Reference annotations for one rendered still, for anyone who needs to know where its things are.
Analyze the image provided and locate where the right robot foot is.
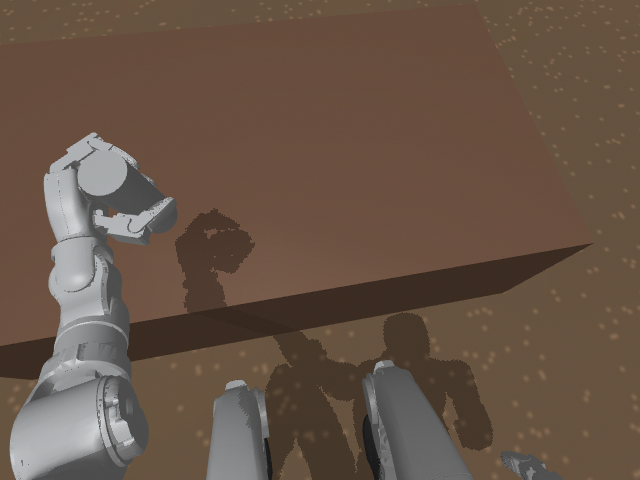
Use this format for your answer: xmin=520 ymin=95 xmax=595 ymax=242
xmin=363 ymin=414 xmax=382 ymax=480

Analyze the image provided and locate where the can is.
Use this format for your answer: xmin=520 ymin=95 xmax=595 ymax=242
xmin=77 ymin=150 xmax=178 ymax=234

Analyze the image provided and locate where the left robot hand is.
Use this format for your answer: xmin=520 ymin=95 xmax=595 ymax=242
xmin=44 ymin=132 xmax=177 ymax=246

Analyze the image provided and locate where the left robot arm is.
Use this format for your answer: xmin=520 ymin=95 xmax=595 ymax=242
xmin=10 ymin=236 xmax=149 ymax=480

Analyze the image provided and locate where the right robot hand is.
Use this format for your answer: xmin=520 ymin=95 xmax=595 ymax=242
xmin=501 ymin=451 xmax=564 ymax=480

